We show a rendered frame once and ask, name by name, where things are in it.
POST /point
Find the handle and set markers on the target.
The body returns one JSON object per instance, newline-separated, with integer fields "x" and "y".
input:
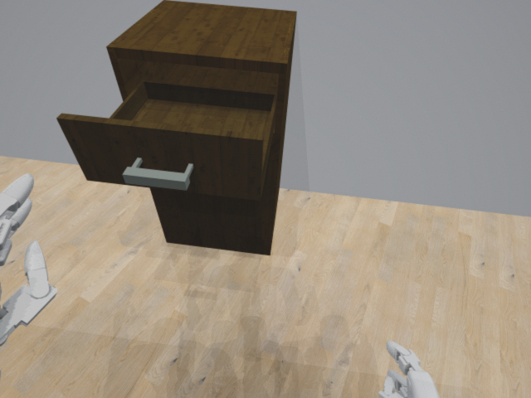
{"x": 156, "y": 178}

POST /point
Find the drawer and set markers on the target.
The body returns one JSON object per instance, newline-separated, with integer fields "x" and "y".
{"x": 225, "y": 133}

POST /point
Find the robot right hand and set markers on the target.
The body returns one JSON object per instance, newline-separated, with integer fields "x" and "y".
{"x": 418, "y": 384}

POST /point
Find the robot left hand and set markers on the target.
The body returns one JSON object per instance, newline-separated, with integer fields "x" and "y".
{"x": 25, "y": 304}

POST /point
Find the cabinet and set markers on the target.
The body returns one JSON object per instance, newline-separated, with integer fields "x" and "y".
{"x": 240, "y": 48}

